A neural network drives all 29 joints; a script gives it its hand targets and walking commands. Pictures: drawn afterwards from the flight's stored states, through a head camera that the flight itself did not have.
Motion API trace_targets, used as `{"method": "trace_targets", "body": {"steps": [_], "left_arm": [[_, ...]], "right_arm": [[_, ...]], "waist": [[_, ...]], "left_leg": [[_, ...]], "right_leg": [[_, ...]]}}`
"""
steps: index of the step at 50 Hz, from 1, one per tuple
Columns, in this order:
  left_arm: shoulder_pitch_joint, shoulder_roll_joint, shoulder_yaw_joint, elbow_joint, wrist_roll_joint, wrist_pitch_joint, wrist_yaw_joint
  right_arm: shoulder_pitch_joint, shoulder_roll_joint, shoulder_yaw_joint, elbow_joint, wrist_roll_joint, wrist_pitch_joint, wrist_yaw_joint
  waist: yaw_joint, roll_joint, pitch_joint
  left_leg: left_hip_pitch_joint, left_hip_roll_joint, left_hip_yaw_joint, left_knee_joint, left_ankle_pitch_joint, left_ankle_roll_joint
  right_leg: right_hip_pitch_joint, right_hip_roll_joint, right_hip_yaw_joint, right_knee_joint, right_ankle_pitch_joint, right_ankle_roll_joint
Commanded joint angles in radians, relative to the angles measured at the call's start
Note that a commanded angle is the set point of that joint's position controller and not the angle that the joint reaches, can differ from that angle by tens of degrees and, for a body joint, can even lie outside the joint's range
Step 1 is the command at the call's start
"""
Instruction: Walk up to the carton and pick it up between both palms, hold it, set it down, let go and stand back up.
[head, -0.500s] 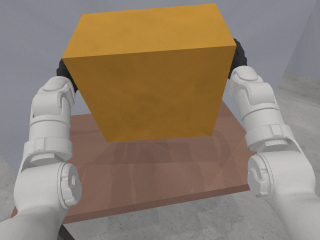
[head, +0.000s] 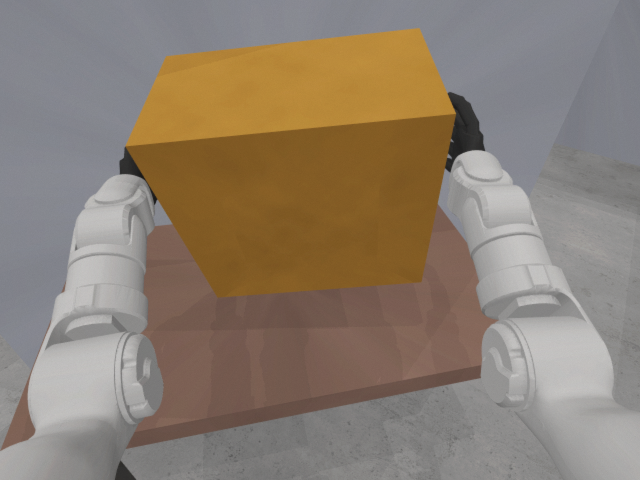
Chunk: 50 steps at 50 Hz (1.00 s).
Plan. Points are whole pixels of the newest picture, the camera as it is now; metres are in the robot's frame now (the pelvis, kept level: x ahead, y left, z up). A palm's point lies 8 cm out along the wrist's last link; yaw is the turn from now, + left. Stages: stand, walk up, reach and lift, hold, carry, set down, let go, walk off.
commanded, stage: set down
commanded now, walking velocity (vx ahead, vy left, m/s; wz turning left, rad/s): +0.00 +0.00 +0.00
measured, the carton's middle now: (305, 179) +0.44 +0.00 +0.20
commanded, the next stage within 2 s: none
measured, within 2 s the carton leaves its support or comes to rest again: neither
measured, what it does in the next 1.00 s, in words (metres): stands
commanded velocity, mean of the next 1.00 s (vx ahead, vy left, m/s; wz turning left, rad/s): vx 0.00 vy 0.00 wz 0.00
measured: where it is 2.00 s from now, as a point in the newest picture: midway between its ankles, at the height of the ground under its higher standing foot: outside the picture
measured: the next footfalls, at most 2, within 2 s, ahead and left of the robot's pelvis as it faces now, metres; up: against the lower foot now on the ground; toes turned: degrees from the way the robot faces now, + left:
none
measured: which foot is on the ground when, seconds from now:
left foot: down 0.00-1.00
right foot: down 0.00-1.00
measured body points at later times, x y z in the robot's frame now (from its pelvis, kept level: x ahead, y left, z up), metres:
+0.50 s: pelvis +0.01 +0.00 +0.00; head -0.02 +0.02 +0.45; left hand +0.45 +0.19 +0.19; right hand +0.42 -0.20 +0.22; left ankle +0.03 +0.12 -0.75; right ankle +0.02 -0.11 -0.75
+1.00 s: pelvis +0.01 +0.00 +0.00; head -0.01 +0.02 +0.45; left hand +0.46 +0.18 +0.16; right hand +0.41 -0.21 +0.20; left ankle +0.03 +0.12 -0.75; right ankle +0.02 -0.11 -0.75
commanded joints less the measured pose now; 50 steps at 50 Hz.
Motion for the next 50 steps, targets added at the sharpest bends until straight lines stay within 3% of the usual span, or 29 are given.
{"method": "trace_targets", "body": {"steps": [1,21,26,32,37,41,50], "left_arm": [[-0.946,-0.547,-0.266,-0.252,-0.045,-0.098,-0.202],[-0.919,-0.546,-0.283,-0.216,-0.066,-0.173,-0.210],[-0.915,-0.534,-0.258,-0.167,-0.058,-0.191,-0.218],[-0.934,-0.541,-0.267,-0.159,-0.073,-0.223,-0.222],[-0.931,-0.528,-0.244,-0.079,-0.065,-0.242,-0.233],[-0.963,-0.504,-0.230,-0.078,-0.064,-0.271,-0.233],[-0.970,-0.498,-0.233,-0.029,-0.075,-0.311,-0.240]], "right_arm": [[-0.670,0.570,0.153,-0.109,0.075,-0.129,0.163],[-0.603,0.622,0.211,-0.207,0.061,-0.152,0.140],[-0.585,0.631,0.202,-0.188,0.043,-0.149,0.140],[-0.572,0.654,0.198,-0.203,0.029,-0.157,0.136],[-0.579,0.659,0.168,-0.181,0.001,-0.162,0.136],[-0.558,0.680,0.167,-0.156,-0.009,-0.162,0.140],[-0.541,0.698,0.148,-0.158,-0.045,-0.166,0.140]], "waist": [[-0.100,0.084,-0.427],[-0.133,0.070,-0.516],[-0.126,0.071,-0.489],[-0.145,0.074,-0.505],[-0.144,0.073,-0.454],[-0.139,0.080,-0.452],[-0.162,0.080,-0.459]], "left_leg": [[0.206,-0.006,0.075,-0.120,0.044,-0.011],[0.211,-0.019,0.072,-0.099,0.123,-0.004],[0.188,-0.020,0.074,-0.108,0.098,0.000],[0.181,-0.020,0.072,-0.108,0.096,0.002],[0.148,-0.020,0.075,-0.119,0.033,0.011],[0.134,-0.021,0.075,-0.122,0.030,0.017],[0.115,-0.019,0.070,-0.127,0.031,0.019]], "right_leg": [[0.333,-0.054,-0.019,-0.064,0.213,0.073],[0.400,-0.062,-0.008,-0.018,0.451,0.097],[0.395,-0.064,-0.004,-0.018,0.424,0.099],[0.395,-0.067,-0.005,-0.008,0.451,0.103],[0.366,-0.071,0.004,-0.018,0.374,0.102],[0.362,-0.075,0.010,-0.016,0.357,0.101],[0.360,-0.081,0.009,-0.004,0.395,0.107]]}}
